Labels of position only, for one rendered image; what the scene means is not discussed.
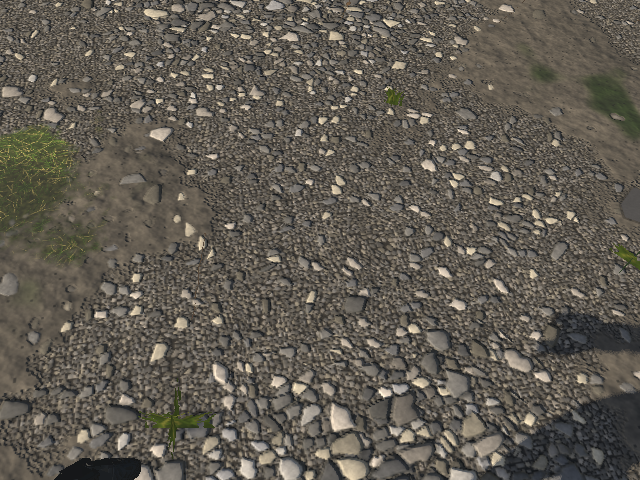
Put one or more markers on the left robot hand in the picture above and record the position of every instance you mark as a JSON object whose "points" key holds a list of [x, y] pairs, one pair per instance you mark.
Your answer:
{"points": [[104, 469]]}

